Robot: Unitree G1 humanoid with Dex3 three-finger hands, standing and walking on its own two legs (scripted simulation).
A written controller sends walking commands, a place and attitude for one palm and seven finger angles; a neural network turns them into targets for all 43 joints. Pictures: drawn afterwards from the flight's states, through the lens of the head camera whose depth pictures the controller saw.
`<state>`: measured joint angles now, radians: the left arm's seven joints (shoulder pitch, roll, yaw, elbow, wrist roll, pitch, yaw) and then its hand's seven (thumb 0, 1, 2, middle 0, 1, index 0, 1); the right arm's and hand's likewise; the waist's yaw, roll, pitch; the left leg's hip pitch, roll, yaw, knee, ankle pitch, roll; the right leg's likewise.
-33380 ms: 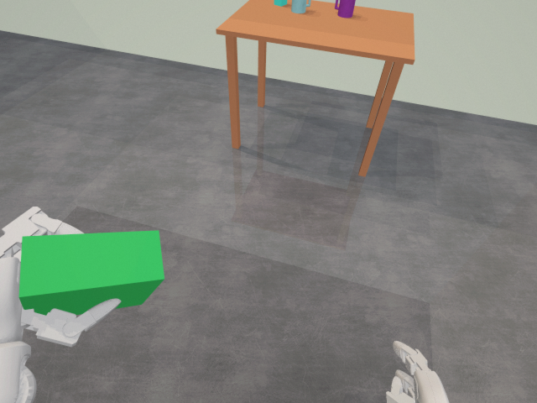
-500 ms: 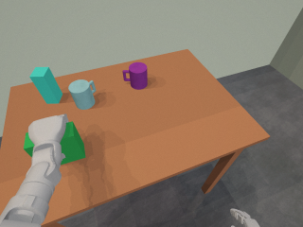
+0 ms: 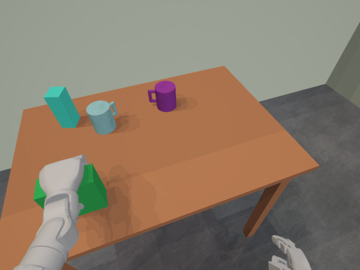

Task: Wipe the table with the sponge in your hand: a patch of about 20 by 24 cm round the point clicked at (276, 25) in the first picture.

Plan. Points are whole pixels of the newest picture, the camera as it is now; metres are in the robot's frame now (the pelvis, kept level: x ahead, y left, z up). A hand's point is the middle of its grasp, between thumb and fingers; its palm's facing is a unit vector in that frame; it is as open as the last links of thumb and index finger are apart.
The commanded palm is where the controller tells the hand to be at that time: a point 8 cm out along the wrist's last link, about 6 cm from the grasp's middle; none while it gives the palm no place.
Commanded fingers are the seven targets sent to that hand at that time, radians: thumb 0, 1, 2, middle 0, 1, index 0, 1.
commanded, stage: wipe back along the first lane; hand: left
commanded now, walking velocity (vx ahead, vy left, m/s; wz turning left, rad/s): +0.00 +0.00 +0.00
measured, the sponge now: (77, 197) +0.28 +0.30 -0.03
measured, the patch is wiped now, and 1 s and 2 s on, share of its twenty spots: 1.00 1.00 1.00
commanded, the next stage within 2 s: lift the sponge slowly off the table in 0.40 s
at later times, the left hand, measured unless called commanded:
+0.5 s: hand (72, 206) +0.24 +0.28 +0.01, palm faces -0.03 -0.06 -1.00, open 9.8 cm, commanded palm +0.20 +0.27 +0.04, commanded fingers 0.00 0.10 1.30 -1.20 -1.60 -1.20 -1.60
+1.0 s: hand (74, 210) +0.23 +0.27 +0.02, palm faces -0.04 -0.11 -0.99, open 9.8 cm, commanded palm +0.20 +0.26 +0.08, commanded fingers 0.00 0.10 1.30 -1.20 -1.60 -1.20 -1.60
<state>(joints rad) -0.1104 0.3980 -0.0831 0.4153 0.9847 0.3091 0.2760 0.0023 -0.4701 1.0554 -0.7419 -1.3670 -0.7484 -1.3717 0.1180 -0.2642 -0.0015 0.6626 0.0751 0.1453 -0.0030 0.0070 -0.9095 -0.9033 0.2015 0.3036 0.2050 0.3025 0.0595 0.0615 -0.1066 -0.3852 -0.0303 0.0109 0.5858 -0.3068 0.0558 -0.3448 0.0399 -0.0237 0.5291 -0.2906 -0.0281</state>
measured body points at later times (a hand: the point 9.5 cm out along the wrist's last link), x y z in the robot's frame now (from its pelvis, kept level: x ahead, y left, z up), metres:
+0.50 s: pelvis +0.00 -0.01 +0.00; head -0.01 -0.03 +0.45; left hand +0.24 +0.28 +0.07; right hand +0.21 -0.24 -0.09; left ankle -0.01 +0.08 -0.73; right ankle -0.02 -0.11 -0.73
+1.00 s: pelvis -0.01 -0.01 +0.01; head -0.01 -0.03 +0.46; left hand +0.22 +0.27 +0.07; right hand +0.21 -0.22 -0.09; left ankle -0.01 +0.08 -0.73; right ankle -0.02 -0.11 -0.73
